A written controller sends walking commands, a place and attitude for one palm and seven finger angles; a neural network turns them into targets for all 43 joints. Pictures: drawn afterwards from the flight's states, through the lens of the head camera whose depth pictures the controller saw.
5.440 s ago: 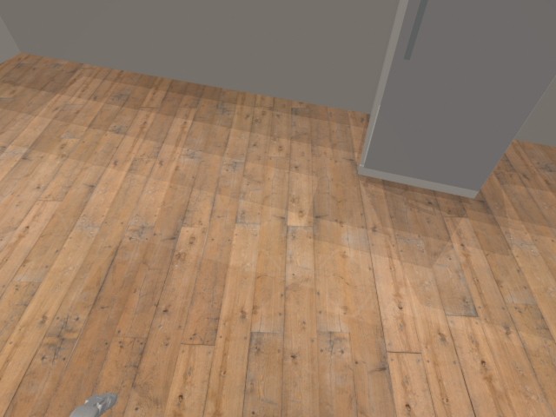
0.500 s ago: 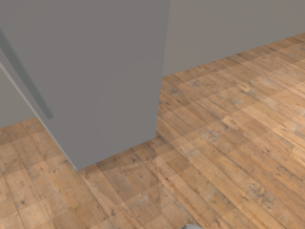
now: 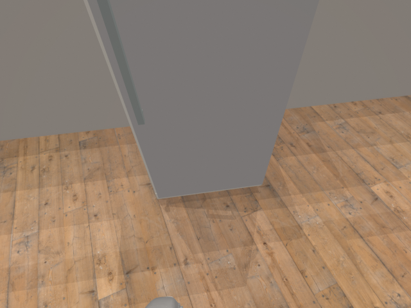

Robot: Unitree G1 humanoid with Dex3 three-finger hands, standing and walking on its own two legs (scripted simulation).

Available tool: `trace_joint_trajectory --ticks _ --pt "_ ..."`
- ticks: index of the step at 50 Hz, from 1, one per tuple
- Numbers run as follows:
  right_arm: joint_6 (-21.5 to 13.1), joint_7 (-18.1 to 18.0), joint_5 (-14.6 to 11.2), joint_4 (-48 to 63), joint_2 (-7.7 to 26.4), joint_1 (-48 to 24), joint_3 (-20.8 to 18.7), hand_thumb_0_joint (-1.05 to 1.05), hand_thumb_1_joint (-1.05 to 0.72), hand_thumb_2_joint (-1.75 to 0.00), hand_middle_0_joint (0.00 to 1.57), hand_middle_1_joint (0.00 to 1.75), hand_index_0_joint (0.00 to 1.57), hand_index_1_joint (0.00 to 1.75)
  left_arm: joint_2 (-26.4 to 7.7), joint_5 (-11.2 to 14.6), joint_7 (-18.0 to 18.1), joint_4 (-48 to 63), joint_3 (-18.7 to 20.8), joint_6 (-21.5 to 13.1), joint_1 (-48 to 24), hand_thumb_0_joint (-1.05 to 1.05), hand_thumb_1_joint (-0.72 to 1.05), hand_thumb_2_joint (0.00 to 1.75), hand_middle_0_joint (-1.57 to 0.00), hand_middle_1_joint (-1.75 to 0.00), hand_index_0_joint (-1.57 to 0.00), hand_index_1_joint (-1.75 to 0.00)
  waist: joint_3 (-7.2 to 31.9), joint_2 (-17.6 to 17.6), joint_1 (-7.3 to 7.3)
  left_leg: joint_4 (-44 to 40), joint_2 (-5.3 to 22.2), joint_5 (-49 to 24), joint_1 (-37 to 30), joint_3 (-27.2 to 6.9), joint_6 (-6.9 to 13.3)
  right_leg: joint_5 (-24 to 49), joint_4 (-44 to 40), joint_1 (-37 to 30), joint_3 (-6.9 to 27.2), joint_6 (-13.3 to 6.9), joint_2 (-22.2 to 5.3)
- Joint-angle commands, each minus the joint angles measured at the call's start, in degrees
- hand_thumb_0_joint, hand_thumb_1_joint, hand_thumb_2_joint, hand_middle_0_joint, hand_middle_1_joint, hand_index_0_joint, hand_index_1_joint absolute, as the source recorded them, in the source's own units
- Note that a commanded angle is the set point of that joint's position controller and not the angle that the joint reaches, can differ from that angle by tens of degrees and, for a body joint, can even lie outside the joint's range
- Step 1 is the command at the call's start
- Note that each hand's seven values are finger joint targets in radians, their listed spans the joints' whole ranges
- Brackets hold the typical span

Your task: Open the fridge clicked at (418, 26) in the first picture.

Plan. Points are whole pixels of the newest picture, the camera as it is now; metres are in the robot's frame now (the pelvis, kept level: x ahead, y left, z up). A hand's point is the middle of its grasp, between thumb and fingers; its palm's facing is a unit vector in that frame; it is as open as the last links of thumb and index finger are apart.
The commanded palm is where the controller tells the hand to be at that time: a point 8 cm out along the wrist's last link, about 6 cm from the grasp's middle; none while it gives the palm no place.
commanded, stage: turn to face it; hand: left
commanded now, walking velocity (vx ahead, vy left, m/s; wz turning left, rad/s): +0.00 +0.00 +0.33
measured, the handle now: (121, 52) +0.66 +0.25 +0.14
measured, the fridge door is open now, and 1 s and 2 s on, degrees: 0 0 0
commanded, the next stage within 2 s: take the last steps up to it in 0.28 s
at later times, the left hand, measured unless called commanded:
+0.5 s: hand out of the picture +0.04 +0.25 -0.16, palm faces +0.15 -0.95 -0.26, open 7.4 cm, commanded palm none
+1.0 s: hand out of the picture -0.05 +0.15 -0.16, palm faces +0.33 -0.94 -0.13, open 7.4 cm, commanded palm none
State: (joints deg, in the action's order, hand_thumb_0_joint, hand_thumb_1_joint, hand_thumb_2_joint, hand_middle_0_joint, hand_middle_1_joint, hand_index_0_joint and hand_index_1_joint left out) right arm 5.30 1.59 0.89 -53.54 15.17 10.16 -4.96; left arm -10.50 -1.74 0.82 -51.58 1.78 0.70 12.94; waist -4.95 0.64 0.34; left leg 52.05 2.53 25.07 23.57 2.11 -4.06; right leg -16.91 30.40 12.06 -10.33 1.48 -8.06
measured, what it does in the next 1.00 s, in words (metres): walks ahead: left foot, then right foot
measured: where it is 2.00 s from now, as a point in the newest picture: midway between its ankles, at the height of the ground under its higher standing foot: (188, 305)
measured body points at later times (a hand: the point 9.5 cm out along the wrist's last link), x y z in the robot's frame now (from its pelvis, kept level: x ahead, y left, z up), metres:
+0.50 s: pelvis -0.01 +0.03 +0.00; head +0.01 +0.03 +0.45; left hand +0.03 +0.30 -0.14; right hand +0.08 -0.19 -0.15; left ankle -0.02 +0.14 -0.74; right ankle -0.02 -0.09 -0.71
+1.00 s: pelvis +0.10 +0.05 -0.01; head +0.14 +0.06 +0.44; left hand -0.07 +0.20 -0.15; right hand +0.21 -0.16 -0.16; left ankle +0.16 +0.19 -0.72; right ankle -0.01 -0.08 -0.74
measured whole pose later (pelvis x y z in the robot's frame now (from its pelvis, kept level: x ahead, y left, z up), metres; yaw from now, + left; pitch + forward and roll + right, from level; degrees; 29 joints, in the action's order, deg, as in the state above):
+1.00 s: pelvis +0.10 +0.05 -0.01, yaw +12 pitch +1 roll -1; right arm 0.3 0.9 1.1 -60.9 10.4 10.2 -3.1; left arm -4.3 -1.7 1.0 -67.4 0.7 -3.4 29.3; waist -3.8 0.7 -2.7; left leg 40.8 4.5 14.3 27.9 5.8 0.8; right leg -22.4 17.8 -3.9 -6.9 -0.2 -0.4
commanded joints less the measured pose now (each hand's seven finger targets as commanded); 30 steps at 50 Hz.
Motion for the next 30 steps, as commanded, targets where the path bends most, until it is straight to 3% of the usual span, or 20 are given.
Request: trace_joint_trajectory --ticks 1,2,3,4,5,6,7,8,10,12,20,22,24,26,27,28,29,30 --pt "-2.99 -0.14 -0.33 5.44 2.19 -3.25 0.28 0.00 -0.90 -0.90 0.20 0.30 0.20 0.30 -15.20 -0.16 1.04 2.18 4.23 -0.49 2.97 0.00 0.90 0.90 -0.20 -0.30 -0.20 -0.30 6.99 -14.64 -2.50 -13.68 -2.09 -0.92 -3.42 4.29 0.66 29.39 -4.02 -7.01 7.76 -7.35 -12.11" --pt "-3.33 -0.25 -0.33 4.59 2.43 -0.88 0.30 0.00 -0.90 -0.90 0.20 0.30 0.20 0.30 -15.14 0.13 0.95 1.90 4.25 -0.40 2.04 0.00 0.90 0.90 -0.20 -0.30 -0.20 -0.30 8.53 -13.86 -1.17 -19.51 -2.46 -6.04 -7.14 4.68 0.97 28.84 -1.33 -6.88 5.83 -5.60 -11.00" --pt "-3.78 -0.24 -0.28 3.78 3.93 1.78 0.05 0.00 -0.90 -0.90 0.20 0.30 0.20 0.30 -14.46 0.63 0.86 1.86 4.16 -0.14 1.33 0.00 0.90 0.90 -0.20 -0.30 -0.20 -0.30 9.83 -10.52 0.35 -27.73 -1.62 -14.02 -13.88 3.44 1.56 25.59 3.76 -3.57 3.74 -3.10 -9.88" --pt "-4.47 -0.51 0.06 3.40 8.50 4.11 -0.92 0.00 -0.90 -0.90 0.20 0.30 0.20 0.30 -11.94 1.15 0.67 2.83 3.73 0.22 2.12 0.00 0.90 0.90 -0.20 -0.30 -0.20 -0.30 12.48 1.00 1.65 -30.93 5.90 -25.97 -23.52 -5.36 4.30 14.08 12.98 5.54 0.94 0.45 -5.76" --pt "-4.68 -0.97 0.22 3.26 14.02 6.48 -2.19 0.00 -0.90 -0.90 0.20 0.30 0.20 0.30 -7.62 1.30 0.33 4.85 2.40 0.43 0.53 0.00 0.90 0.90 -0.20 -0.30 -0.20 -0.30 11.56 17.43 3.19 -31.27 20.02 -49.22 -28.46 -22.42 11.68 -17.81 23.76 20.85 1.22 4.07 0.95" --pt "-4.13 -1.33 0.24 2.03 14.32 8.49 -2.10 0.00 -0.90 -0.90 0.20 0.30 0.20 0.30 -8.50 0.85 0.77 5.00 2.18 1.06 -2.57 0.00 0.90 0.90 -0.20 -0.30 -0.20 -0.30 11.29 12.78 4.38 -30.40 21.89 -51.83 -23.93 -19.52 15.79 -20.42 29.89 18.84 6.70 2.75 0.58" --pt "-4.48 -2.05 0.47 1.51 11.51 7.15 -1.40 0.00 -0.90 -0.90 0.20 0.30 0.20 0.30 -8.10 0.67 0.91 4.03 2.23 1.47 -3.84 0.00 0.90 0.90 -0.20 -0.30 -0.20 -0.30 9.32 12.68 3.65 -31.44 18.26 -49.39 -21.10 -16.68 15.07 -17.17 31.70 18.79 8.63 2.59 -0.01" --pt "-4.54 -2.51 0.38 2.23 10.14 3.54 -0.94 0.00 -0.90 -0.90 0.20 0.30 0.20 0.30 -8.25 0.96 0.66 3.11 2.49 1.51 -3.25 0.00 0.90 0.90 -0.20 -0.30 -0.20 -0.30 8.84 12.84 2.18 -31.23 16.35 -44.78 -19.94 -15.50 14.69 -13.79 33.38 19.15 9.42 2.72 -0.05" --pt "-4.60 -2.61 0.37 3.35 8.07 -0.63 -0.08 0.00 -0.90 -0.90 0.20 0.30 0.20 0.30 -8.48 0.97 0.16 1.25 2.64 1.32 -1.82 0.00 0.90 0.90 -0.20 -0.30 -0.20 -0.30 6.88 10.88 0.63 -31.42 12.55 -41.82 -17.66 -11.48 13.18 -9.27 33.25 17.81 9.30 2.82 1.00" --pt "-4.85 -2.71 0.18 3.02 7.49 -0.12 0.21 0.00 -0.90 -0.90 0.20 0.30 0.20 0.30 -8.15 0.98 -0.03 0.27 2.53 1.38 -0.64 0.00 0.90 0.90 -0.20 -0.30 -0.20 -0.30 7.08 8.65 0.43 -32.04 10.76 -41.13 -18.62 -10.22 12.56 -7.05 31.62 16.97 8.69 3.05 2.14" --pt "-4.70 -2.72 0.62 1.21 6.87 3.01 0.20 0.00 -0.90 -0.90 0.20 0.30 0.20 0.30 -6.13 1.11 0.36 0.23 1.74 1.25 -2.77 0.00 0.90 0.90 -0.20 -0.30 -0.20 -0.30 7.28 6.56 1.43 -33.96 11.82 -31.59 -18.78 -15.60 14.36 -8.81 18.02 11.87 9.05 2.70 4.12" --pt "-4.75 -2.64 0.86 0.59 6.60 3.49 0.23 0.00 -0.90 -0.90 0.20 0.30 0.20 0.30 -5.43 0.92 0.08 -0.28 1.41 0.73 -2.13 0.00 0.90 0.90 -0.20 -0.30 -0.20 -0.30 7.07 7.52 1.56 -35.48 11.29 -20.16 -16.84 -17.67 14.21 -9.65 13.17 8.51 8.15 1.86 5.37" --pt "-4.91 -2.50 0.92 -0.06 6.24 3.35 0.33 0.00 -0.90 -0.90 0.20 0.30 0.20 0.30 -5.12 0.65 -0.33 -1.31 1.30 0.10 -0.27 0.00 0.90 0.90 -0.20 -0.30 -0.20 -0.30 5.37 7.13 0.67 -36.77 10.43 -7.01 -11.84 -18.95 13.74 -8.26 7.47 3.64 7.44 0.91 6.41" --pt "-4.94 -2.42 0.54 -0.74 5.12 2.11 0.55 0.00 -0.90 -0.90 0.20 0.30 0.20 0.30 -4.96 0.41 -0.58 -3.53 1.31 -0.76 5.19 0.00 0.90 0.90 -0.20 -0.30 -0.20 -0.30 4.38 4.45 -2.12 -33.78 7.33 3.81 -4.06 -16.63 11.20 -1.88 -4.43 -7.16 6.35 0.42 6.91" --pt "-5.11 -2.30 0.24 -1.15 2.75 2.79 0.90 0.00 -0.90 -0.90 0.20 0.30 0.20 0.30 -6.74 0.02 -0.40 -4.79 1.70 -1.43 7.99 0.00 0.90 0.90 -0.20 -0.30 -0.20 -0.30 4.07 -1.77 -3.12 -27.22 3.15 6.58 2.68 -13.32 8.65 -4.01 -10.50 -14.38 10.53 -0.69 3.93" --pt "-5.43 -2.12 -0.43 -0.28 -1.48 3.00 1.84 0.00 -0.90 -0.90 0.20 0.30 0.20 0.30 -11.52 -0.70 0.19 -5.50 2.74 -2.07 11.53 0.00 0.90 0.90 -0.20 -0.30 -0.20 -0.30 3.44 -16.55 -4.67 -11.23 -4.44 6.66 13.26 -4.13 5.25 -17.79 -19.63 -18.68 28.77 -5.24 -8.95" --pt "-5.33 -1.59 0.39 1.95 1.12 -1.49 1.28 0.00 -0.90 -0.90 0.20 0.30 0.20 0.30 -13.46 0.13 0.48 -4.92 2.87 -1.90 12.82 0.00 0.90 0.90 -0.20 -0.30 -0.20 -0.30 -1.97 -16.79 -6.23 -2.60 -2.98 7.55 16.32 -3.29 4.97 -26.76 -25.75 -10.03 37.26 -9.55 -16.28" --pt "-5.27 -1.02 0.80 1.66 2.45 -1.68 0.63 0.00 -0.90 -0.90 0.20 0.30 0.20 0.30 -11.87 0.26 0.63 -4.42 2.62 -2.17 10.58 0.00 0.90 0.90 -0.20 -0.30 -0.20 -0.30 -4.48 -11.86 -4.31 2.43 -1.36 3.29 16.22 -4.60 5.10 -29.11 -27.61 -4.75 36.29 -10.47 -15.59"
